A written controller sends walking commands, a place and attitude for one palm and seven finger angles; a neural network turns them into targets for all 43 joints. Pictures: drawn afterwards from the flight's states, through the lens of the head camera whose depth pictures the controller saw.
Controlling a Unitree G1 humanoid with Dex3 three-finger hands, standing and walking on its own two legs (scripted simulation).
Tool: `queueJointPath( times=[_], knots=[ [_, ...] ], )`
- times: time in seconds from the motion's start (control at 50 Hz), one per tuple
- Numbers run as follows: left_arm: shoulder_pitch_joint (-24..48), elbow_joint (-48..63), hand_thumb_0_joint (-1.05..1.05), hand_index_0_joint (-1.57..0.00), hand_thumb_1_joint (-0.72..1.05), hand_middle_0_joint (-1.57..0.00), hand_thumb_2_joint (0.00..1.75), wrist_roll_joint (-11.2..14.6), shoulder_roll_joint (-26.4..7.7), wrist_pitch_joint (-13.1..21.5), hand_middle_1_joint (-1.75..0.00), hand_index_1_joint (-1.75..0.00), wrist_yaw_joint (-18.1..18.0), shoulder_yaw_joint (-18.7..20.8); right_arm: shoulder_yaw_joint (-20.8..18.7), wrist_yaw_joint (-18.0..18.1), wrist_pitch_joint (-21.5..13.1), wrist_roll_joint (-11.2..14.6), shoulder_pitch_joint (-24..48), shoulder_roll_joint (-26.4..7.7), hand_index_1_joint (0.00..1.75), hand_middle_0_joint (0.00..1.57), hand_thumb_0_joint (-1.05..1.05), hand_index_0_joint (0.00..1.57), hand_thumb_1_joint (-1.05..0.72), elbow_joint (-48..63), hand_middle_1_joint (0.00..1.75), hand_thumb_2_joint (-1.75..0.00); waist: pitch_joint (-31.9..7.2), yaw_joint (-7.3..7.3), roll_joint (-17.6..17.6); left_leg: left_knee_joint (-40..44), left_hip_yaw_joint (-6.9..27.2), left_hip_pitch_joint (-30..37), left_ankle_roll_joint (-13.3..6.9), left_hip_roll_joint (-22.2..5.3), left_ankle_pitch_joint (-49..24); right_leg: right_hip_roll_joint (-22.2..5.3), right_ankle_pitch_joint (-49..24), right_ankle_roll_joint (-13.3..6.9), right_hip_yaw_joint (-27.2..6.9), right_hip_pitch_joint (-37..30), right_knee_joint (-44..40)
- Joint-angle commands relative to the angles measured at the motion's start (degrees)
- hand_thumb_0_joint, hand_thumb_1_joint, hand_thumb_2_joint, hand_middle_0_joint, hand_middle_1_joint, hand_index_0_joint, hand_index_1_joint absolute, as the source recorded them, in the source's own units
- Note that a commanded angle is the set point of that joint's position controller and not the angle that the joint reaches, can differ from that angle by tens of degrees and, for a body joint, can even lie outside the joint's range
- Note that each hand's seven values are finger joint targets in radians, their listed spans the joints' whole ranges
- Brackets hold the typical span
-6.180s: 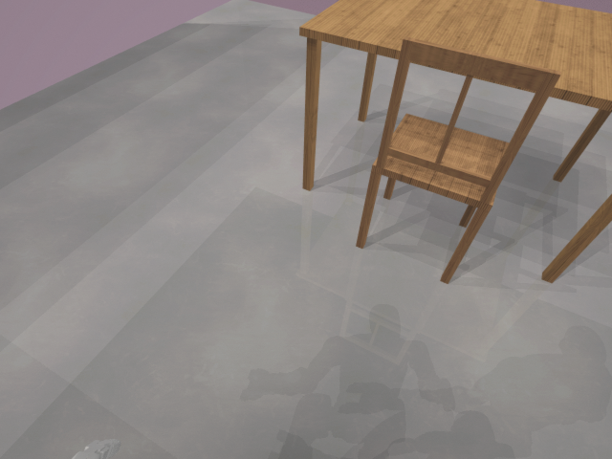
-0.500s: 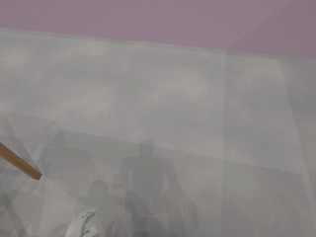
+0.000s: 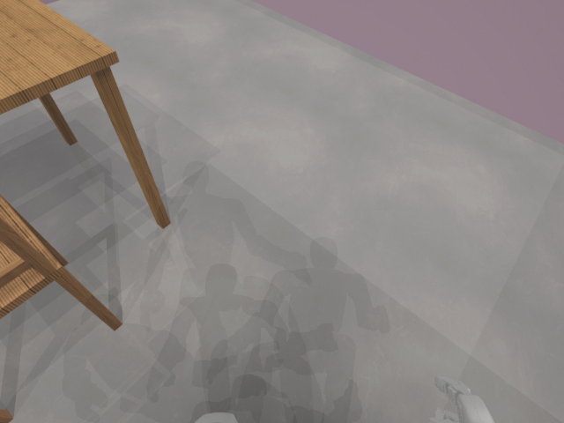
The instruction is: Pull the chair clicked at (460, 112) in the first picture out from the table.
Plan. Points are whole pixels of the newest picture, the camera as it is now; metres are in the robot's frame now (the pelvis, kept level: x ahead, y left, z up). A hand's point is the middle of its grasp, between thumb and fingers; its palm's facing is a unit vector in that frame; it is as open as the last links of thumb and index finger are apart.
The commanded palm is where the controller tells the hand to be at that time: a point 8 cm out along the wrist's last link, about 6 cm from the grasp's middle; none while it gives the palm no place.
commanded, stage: turn to face it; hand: left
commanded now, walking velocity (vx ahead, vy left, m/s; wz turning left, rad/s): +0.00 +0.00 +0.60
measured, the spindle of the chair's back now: out of the picture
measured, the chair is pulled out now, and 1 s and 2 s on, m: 0.00 0.00 0.00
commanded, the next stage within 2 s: take the last steps up to it in 1.44 s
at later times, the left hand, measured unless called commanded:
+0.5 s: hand out of the picture +0.07 +0.18 -0.12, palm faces +0.29 -0.91 -0.28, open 7.3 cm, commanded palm none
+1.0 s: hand out of the picture -0.10 +0.21 -0.15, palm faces +0.60 -0.76 -0.27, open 7.3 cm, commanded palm none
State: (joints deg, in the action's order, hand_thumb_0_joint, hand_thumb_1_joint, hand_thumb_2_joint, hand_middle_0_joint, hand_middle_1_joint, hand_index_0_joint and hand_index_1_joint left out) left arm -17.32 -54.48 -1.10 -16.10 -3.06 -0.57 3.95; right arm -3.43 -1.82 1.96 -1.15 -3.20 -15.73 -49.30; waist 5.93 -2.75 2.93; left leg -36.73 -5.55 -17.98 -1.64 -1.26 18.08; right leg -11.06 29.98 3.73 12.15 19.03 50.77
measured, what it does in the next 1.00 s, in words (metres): steps on the spot, turning left: right foot, then left foot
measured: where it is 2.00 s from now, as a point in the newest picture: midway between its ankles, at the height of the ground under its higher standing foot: outside the picture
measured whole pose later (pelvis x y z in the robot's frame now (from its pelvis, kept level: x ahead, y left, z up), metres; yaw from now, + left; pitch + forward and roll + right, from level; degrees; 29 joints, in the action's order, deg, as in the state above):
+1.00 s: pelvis -0.02 -0.01 +0.01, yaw +35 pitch +0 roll +0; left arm -11.9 -52.7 -0.6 -15.9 -3.9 -0.5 4.3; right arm -2.7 -0.6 1.9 -1.6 -9.3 -12.9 -51.5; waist 4.7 -0.5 1.9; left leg -31.8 -0.7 -15.6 -1.2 0.2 16.0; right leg -6.2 25.9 5.4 3.2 27.6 62.0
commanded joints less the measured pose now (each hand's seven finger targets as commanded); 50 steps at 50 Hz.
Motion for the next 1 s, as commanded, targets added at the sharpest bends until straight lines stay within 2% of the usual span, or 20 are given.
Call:
queueJointPath(
  times=[0.0, 0.04, 0.08, 0.2, 0.3, 0.32, 0.34, 0.36, 0.38, 0.4, 0.44, 0.48, 0.68, 0.74, 0.76, 0.78, 0.8, 0.84, 0.9, 0.98],
  knots=[
    [7.18, 7.7, 0.0, -0.2, 0.9, -0.2, 0.9, 0.09, -4.51, 1.55, -0.3, -0.3, -0.48, 1.37, -3.3, 2.25, -1.12, 0.24, -9.19, -12.54, 0.3, 0.2, 0.0, 0.2, -0.9, 1.4, 0.3, -0.9, -11.15, 6.26, -15.72, 13.84, 19.48, 15.5, -9.22, -17.79, -38.08, 2.28, 0.05, 2.03, -11.18, 17.12, 19.28],
    [4.63, 6.16, 0.0, -0.2, 0.9, -0.2, 0.9, 0.03, -4.41, 1.37, -0.3, -0.3, 0.06, 1.55, -2.31, 2.14, -1.38, 0.13, -4.29, -10.04, 0.3, 0.2, 0.0, 0.2, -0.9, 2.81, 0.3, -0.9, -8.16, 3.31, -12.19, 14.78, 14.68, 10.68, -6.69, -12.8, -34.96, 3.25, -5.44, 2.3, -10.8, 13.93, 17.83],
    [3.58, 6.07, 0.0, -0.2, 0.9, -0.2, 0.9, 0.11, -4.18, 1.2, -0.3, -0.3, 0.06, 1.49, -2.35, 2.0, -1.52, 0.24, -4.06, -9.64, 0.3, 0.2, 0.0, 0.2, -0.9, 3.14, 0.3, -0.9, -8.35, 2.91, -12.15, 15.46, 13.93, 9.49, -6.51, -11.18, -32.91, 4.15, -7.19, 2.55, -10.76, 11.84, 14.74],
    [8.18, 8.74, 0.0, -0.2, 0.9, -0.2, 0.9, 0.33, -3.16, 1.44, -0.3, -0.3, -0.3, 1.17, -3.14, 1.77, -0.92, -0.16, -6.94, -9.83, 0.3, 0.2, 0.0, 0.2, -0.9, 2.35, 0.3, -0.9, -7.78, 4.51, -12.21, 15.73, 21.04, 8.81, -8.33, -11.32, -26.23, 6.85, -4.82, 2.3, -11.11, 8.86, 2.53],
    [4.2, 8.99, 0.0, -0.2, 0.9, -0.2, 0.9, 0.82, -2.8, 2.49, -0.3, -0.3, -0.66, 1.12, -3.74, 1.68, -0.37, -0.14, -4.82, -9.35, 0.3, 0.2, 0.0, 0.2, -0.9, 3.31, 0.3, -0.9, -9.0, 2.2, -12.75, 10.65, 24.39, 2.0, -6.42, -8.68, -26.76, 10.24, -10.8, 1.02, -9.94, -4.71, -15.33],
    [1.74, 8.57, 0.0, -0.2, 0.9, -0.2, 0.9, 0.82, -3.3, 2.96, -0.3, -0.3, -0.87, 1.4, -3.67, 1.63, -0.38, 0.13, -4.51, -8.32, 0.3, 0.2, 0.0, 0.2, -0.9, 3.65, 0.3, -0.9, -9.94, 0.7, -10.96, 7.53, 23.88, -2.0, -4.59, -7.02, -22.87, 9.08, -16.24, 0.65, -10.47, -11.27, -23.72],
    [-0.46, 8.44, 0.0, -0.2, 0.9, -0.2, 0.9, 0.12, -7.13, 3.7, -0.3, -0.3, -1.27, 2.08, -3.22, 1.31, -0.48, 0.67, -5.62, -5.24, 0.3, 0.2, 0.0, 0.2, -0.9, 4.06, 0.3, -0.9, -11.59, -0.24, -0.58, -1.4, 19.17, -10.01, -0.62, -1.91, -10.51, -0.09, -17.6, -1.61, -19.04, -19.95, -32.02],
    [-0.48, 8.85, 0.0, -0.2, 0.9, -0.2, 0.9, -0.64, -12.39, 3.89, -0.3, -0.3, -1.51, 2.98, -2.56, 1.13, -0.6, 0.64, -6.28, -1.51, 0.3, 0.2, 0.0, 0.2, -0.9, 5.75, 0.3, -0.9, -10.97, -0.42, 16.13, -16.02, 7.93, -19.29, 4.18, 6.53, 15.25, -16.38, -25.65, -8.85, -34.23, -21.58, -34.89],
    [0.37, 9.3, 0.0, -0.2, 0.9, -0.2, 0.9, -0.01, -11.38, 3.67, -0.3, -0.3, -1.62, 2.64, -3.44, 1.3, 0.01, -0.17, -6.04, -5.01, 0.3, 0.2, 0.0, 0.2, -0.9, 5.03, 0.3, -0.9, -10.71, -0.46, 13.89, -25.74, 11.61, -16.8, 3.4, 2.69, 16.39, -17.71, -23.45, -11.5, -31.7, -13.97, -35.12],
    [4.16, 10.17, 0.0, -0.2, 0.9, -0.2, 0.9, 0.03, -9.35, 3.22, -0.3, -0.3, -1.85, 2.45, -3.69, 1.09, 0.6, -0.04, -5.76, -4.76, 0.3, 0.2, 0.0, 0.2, -0.9, 4.38, 0.3, -0.9, -8.25, 1.35, 11.11, -31.46, 11.07, -16.16, 3.36, 1.79, 13.43, -15.41, -19.67, -11.65, -29.6, -9.65, -35.4],
    [9.58, 11.02, 0.0, -0.2, 0.9, -0.2, 0.9, -0.1, -5.59, 3.39, -0.3, -0.3, -1.61, 1.06, -3.3, 0.08, 1.25, -0.4, -7.28, -3.94, 0.3, 0.2, 0.0, 0.2, -0.9, 1.62, 0.3, -0.9, -3.88, 3.95, 5.46, -36.23, 8.52, -15.38, 4.49, -0.29, 5.14, -9.0, -19.56, -9.75, -18.29, -5.24, -33.98],
    [9.27, 10.74, 0.0, -0.2, 0.9, -0.2, 0.9, -0.22, -4.81, 3.59, -0.3, -0.3, -1.63, 0.74, -2.94, -0.23, 1.62, -0.3, -8.45, -3.05, 0.3, 0.2, 0.0, 0.2, -0.9, 0.7, 0.3, -0.9, -3.54, 3.96, 7.12, -34.97, 6.6, -14.42, 5.36, -0.65, 2.92, -7.6, -20.8, -9.06, -13.38, -5.19, -33.96],
    [2.18, 6.53, 0.0, -0.2, 0.9, -0.2, 0.9, -0.75, -8.98, 2.78, -0.3, -0.3, -1.43, 2.16, -1.32, -0.23, 0.65, 0.48, -3.64, -1.31, 0.3, 0.2, 0.0, 0.2, -0.9, 1.65, 0.3, -0.9, -7.49, 0.03, 9.88, -8.96, -0.29, -6.0, 4.98, -0.73, 8.55, -11.73, -35.58, -10.52, -7.15, -12.94, -27.74],
    [2.77, 5.97, 0.0, -0.2, 0.9, -0.2, 0.9, -0.03, -8.66, 2.18, -0.3, -0.3, -1.0, 2.38, -1.6, 0.09, -0.25, 0.28, -9.28, -2.85, 0.3, 0.2, 0.0, 0.2, -0.9, 0.74, 0.3, -0.9, -10.6, 3.2, 5.69, 8.28, -1.41, 4.73, 3.82, 0.17, -3.48, -9.57, -34.98, -5.65, -1.93, -10.52, -17.31],
    [2.12, 6.59, 0.0, -0.2, 0.9, -0.2, 0.9, 0.49, -7.01, 1.81, -0.3, -0.3, -0.68, 2.2, -2.58, 0.25, -0.79, 0.1, -12.02, -7.15, 0.3, 0.2, 0.0, 0.2, -0.9, 0.11, 0.3, -0.9, -12.64, 4.9, -3.63, 13.41, 6.19, 14.36, 1.29, -5.52, -12.99, -6.6, -26.08, -2.42, -0.53, -1.46, -7.88],
    [3.83, 9.36, 0.0, -0.2, 0.9, -0.2, 0.9, 0.75, -2.6, 1.72, -0.3, -0.3, -0.14, 1.2, -4.17, 0.66, -1.2, -0.14, -14.99, -13.63, 0.3, 0.2, 0.0, 0.2, -0.9, 0.27, 0.3, -0.9, -11.97, 6.85, -21.72, 15.59, 27.02, 20.78, -6.98, -21.24, -35.83, 1.43, 5.64, 2.2, -0.18, 15.52, 4.48],
    [9.86, 11.67, 0.0, -0.2, 0.9, -0.2, 0.9, -0.05, -3.31, 1.39, -0.3, -0.3, -0.49, 0.37, -4.29, 0.94, -0.76, 0.05, -19.68, -15.7, 0.3, 0.2, 0.0, 0.2, -0.9, -1.1, 0.3, -0.9, -11.14, 9.35, -15.25, 15.02, 28.02, 17.63, -11.52, -25.2, -38.7, 2.6, 9.64, 1.3, -5.75, 16.23, 12.63],
    [10.89, 9.84, 0.0, -0.2, 0.9, -0.2, 0.9, 0.39, -2.68, 1.29, -0.3, -0.3, -0.73, 0.93, -3.57, 2.28, -1.17, -0.14, -14.97, -12.2, 0.3, 0.2, 0.0, 0.2, -0.9, -0.88, 0.3, -0.9, -9.55, 7.46, -17.93, 14.87, 23.93, 13.95, -10.24, -19.09, -34.88, 2.76, 2.69, 1.33, -10.86, 18.02, 17.9],
    [6.52, 6.88, 0.0, -0.2, 0.9, -0.2, 0.9, 0.4, -3.43, 1.25, -0.3, -0.3, -0.04, 1.26, -2.16, 2.34, -1.51, -0.15, -6.87, -8.72, 0.3, 0.2, 0.0, 0.2, -0.9, 1.48, 0.3, -0.9, -7.68, 3.33, -12.85, 15.34, 16.17, 8.91, -7.1, -12.59, -31.96, 3.64, -5.41, 1.68, -10.77, 13.08, 15.73],
    [7.75, 7.75, 0.0, -0.2, 0.9, -0.2, 0.9, 0.56, -2.68, 1.02, -0.3, -0.3, -0.24, 0.87, -2.65, 2.18, -1.04, -0.27, -7.71, -9.32, 0.3, 0.2, 0.0, 0.2, -0.9, 1.39, 0.3, -0.9, -7.39, 4.45, -11.15, 16.09, 19.15, 8.87, -8.3, -12.13, -25.81, 5.84, -4.13, 1.78, -10.5, 9.54, 5.63]
  ],
)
